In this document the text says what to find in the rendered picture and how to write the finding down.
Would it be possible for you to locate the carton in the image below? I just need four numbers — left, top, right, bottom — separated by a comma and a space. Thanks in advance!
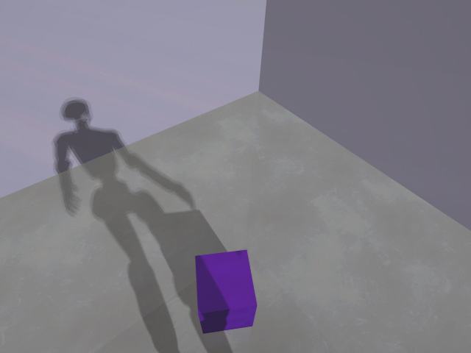
195, 250, 257, 334

